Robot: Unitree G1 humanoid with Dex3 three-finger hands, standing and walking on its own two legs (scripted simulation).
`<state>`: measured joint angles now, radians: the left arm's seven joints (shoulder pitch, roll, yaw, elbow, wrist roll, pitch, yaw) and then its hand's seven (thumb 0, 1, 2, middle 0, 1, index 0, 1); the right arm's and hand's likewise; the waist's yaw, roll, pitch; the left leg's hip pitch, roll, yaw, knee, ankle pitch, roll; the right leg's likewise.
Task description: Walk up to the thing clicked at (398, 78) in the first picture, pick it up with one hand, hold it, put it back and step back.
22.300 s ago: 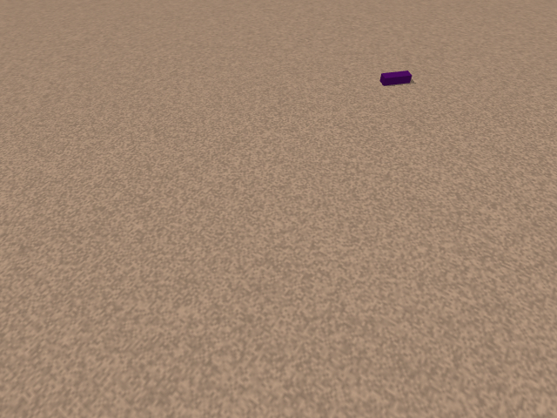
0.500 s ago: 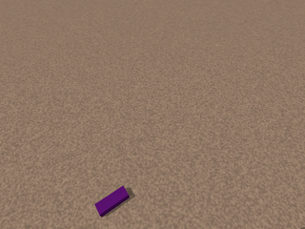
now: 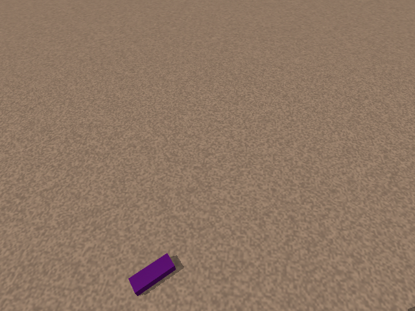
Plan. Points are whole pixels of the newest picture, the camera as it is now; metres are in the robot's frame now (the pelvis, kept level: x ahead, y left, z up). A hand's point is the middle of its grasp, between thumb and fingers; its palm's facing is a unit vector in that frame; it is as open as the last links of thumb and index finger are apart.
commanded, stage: stand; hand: left
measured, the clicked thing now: (152, 273) +0.41 +0.27 -0.75
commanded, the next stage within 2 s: none
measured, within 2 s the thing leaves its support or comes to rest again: neither
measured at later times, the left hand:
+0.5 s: hand out of the picture +0.07 +0.25 -0.15, palm faces -0.03 -0.94 -0.34, open 7.4 cm
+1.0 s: hand out of the picture +0.07 +0.25 -0.16, palm faces -0.03 -0.94 -0.34, open 7.4 cm
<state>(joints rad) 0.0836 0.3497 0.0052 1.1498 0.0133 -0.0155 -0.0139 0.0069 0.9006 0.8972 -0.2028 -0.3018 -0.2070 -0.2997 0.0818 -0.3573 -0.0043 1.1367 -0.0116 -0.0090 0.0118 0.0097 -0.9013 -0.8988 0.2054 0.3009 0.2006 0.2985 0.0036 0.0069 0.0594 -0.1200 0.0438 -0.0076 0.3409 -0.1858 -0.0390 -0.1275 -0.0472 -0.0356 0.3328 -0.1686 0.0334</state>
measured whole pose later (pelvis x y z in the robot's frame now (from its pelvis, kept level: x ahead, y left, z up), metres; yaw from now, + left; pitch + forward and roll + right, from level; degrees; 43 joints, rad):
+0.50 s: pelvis +0.00 -0.01 +0.00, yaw +0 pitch -2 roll +0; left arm 0.10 0.35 0.00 1.14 0.01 -0.01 -0.01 0.01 0.90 0.90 -0.20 -0.30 -0.21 -0.30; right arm 0.11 -0.36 0.00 1.13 -0.01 0.00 0.01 0.01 -0.90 -0.90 0.21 0.30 0.20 0.30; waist 0.00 0.02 0.06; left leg -0.11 0.05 -0.01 0.34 -0.18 -0.05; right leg -0.13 -0.04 -0.04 0.34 -0.17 0.02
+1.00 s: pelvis +0.00 -0.01 +0.00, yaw +0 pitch -2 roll +0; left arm 0.11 0.35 0.00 1.13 0.01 -0.01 -0.02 0.01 0.90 0.90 -0.20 -0.30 -0.21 -0.30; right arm 0.12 -0.36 0.00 1.13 -0.01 -0.01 0.01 0.01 -0.90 -0.90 0.21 0.30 0.20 0.30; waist 0.00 0.01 0.06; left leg -0.11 0.05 0.00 0.34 -0.19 -0.05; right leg -0.13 -0.04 -0.03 0.34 -0.17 0.02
